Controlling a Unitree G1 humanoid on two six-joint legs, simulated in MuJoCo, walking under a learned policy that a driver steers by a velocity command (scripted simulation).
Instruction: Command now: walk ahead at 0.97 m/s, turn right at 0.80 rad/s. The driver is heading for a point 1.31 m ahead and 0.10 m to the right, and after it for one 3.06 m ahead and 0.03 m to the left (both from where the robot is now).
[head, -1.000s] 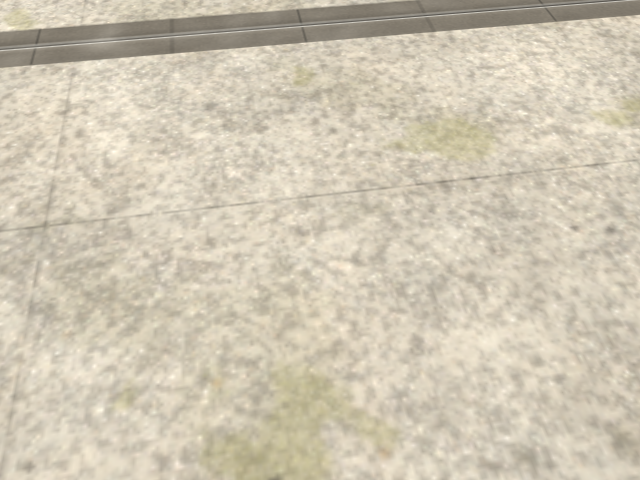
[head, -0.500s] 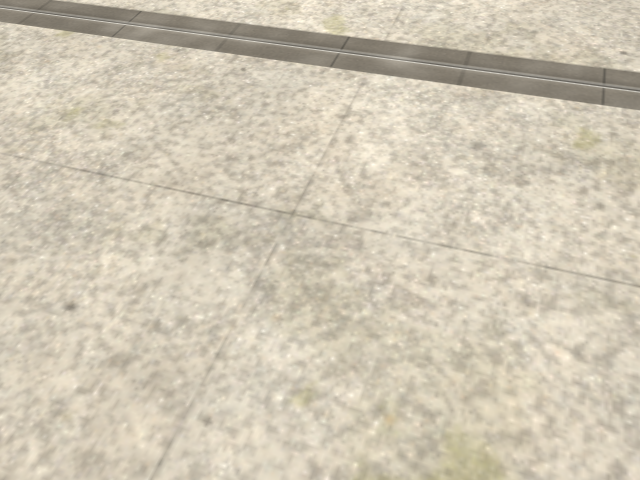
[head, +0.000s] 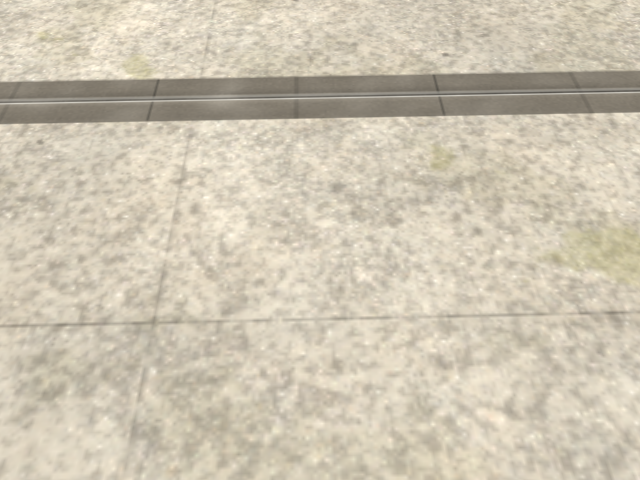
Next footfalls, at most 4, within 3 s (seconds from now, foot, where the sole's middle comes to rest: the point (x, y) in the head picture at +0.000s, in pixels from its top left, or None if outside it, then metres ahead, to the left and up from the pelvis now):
0.24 right None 0.40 -0.11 -0.77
0.76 left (353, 329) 0.88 -0.08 -0.77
1.20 right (393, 209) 1.28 -0.23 -0.77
1.58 left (294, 162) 1.50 0.05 -0.77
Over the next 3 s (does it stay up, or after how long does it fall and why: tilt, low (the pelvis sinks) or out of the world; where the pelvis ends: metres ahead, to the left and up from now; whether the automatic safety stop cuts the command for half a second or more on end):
stays up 1.49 -0.06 0.02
